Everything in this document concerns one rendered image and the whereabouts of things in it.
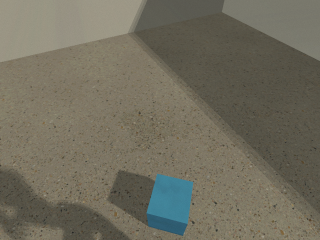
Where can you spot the carton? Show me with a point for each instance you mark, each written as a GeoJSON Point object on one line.
{"type": "Point", "coordinates": [169, 205]}

